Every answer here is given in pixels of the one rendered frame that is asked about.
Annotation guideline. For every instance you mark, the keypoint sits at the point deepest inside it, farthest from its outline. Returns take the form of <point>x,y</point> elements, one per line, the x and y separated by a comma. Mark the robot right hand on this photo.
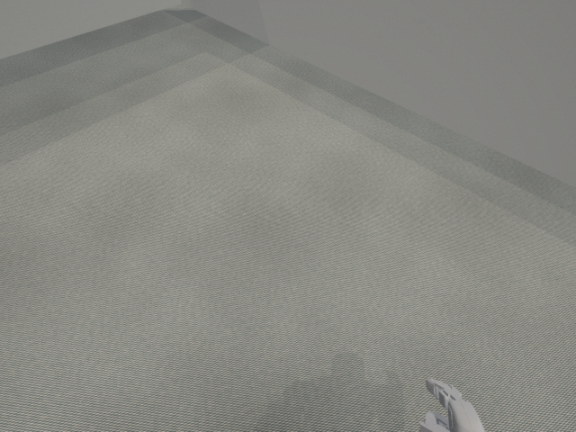
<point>462,416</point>

